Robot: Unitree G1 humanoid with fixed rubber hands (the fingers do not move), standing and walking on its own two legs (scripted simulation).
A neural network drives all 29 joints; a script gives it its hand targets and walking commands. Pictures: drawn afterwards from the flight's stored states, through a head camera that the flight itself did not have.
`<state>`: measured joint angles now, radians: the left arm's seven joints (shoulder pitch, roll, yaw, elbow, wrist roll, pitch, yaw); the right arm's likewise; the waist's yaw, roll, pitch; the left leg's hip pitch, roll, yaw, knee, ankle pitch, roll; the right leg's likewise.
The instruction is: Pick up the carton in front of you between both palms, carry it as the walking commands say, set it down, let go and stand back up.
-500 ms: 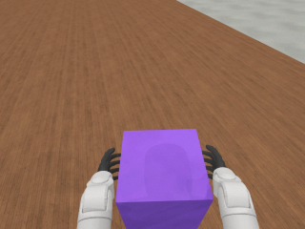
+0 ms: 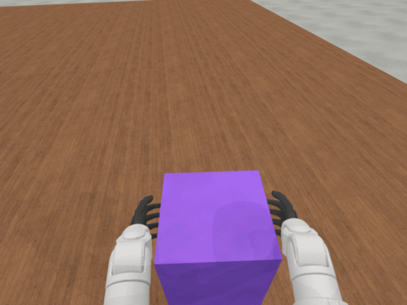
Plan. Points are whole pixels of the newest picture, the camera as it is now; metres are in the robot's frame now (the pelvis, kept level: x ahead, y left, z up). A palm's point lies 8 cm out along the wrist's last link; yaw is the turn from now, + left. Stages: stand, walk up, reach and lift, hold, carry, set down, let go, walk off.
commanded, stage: set down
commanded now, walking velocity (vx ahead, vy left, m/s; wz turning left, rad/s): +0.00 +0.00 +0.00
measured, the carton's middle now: (213, 241) +0.31 +0.00 -0.03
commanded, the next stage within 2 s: none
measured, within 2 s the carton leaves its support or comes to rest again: neither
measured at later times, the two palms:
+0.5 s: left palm (169, 231) +0.36 +0.11 -0.08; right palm (287, 235) +0.34 -0.18 -0.08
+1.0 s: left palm (180, 243) +0.43 +0.10 -0.25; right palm (275, 247) +0.40 -0.20 -0.25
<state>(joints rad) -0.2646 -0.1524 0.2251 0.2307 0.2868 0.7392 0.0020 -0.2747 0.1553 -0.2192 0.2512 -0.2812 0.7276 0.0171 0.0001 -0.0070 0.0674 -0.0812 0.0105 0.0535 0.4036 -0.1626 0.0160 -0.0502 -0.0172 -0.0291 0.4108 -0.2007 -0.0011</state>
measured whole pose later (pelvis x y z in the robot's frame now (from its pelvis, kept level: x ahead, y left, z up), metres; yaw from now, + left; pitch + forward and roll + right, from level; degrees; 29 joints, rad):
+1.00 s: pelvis -0.02 -0.01 -0.17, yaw -3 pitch +41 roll +0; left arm -0.82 -0.10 0.47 0.59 0.26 0.26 0.04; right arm -0.81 0.07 -0.48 0.59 -0.25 0.27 0.01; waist -0.03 0.02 -0.16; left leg -1.61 -0.05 -0.02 1.35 -0.45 0.00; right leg -1.60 0.03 0.02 1.37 -0.48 0.00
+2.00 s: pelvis -0.05 -0.01 -0.39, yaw -3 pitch +41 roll +2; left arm -1.45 0.21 0.28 0.83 -0.02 0.26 0.16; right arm -1.44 -0.25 -0.27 0.81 0.00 0.29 -0.10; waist -0.04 0.02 0.34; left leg -2.24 -0.05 0.00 2.14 -0.61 -0.03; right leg -2.24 0.06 0.00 2.17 -0.64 -0.01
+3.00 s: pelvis -0.07 -0.01 -0.42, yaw -3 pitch +31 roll +0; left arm -1.56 0.27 0.38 1.03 0.05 0.20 -0.01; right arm -1.53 -0.29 -0.42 0.96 -0.11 0.22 0.11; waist -0.05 0.02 0.52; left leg -2.19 -0.08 -0.01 2.26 -0.61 -0.03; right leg -2.17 0.05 0.00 2.28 -0.65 0.00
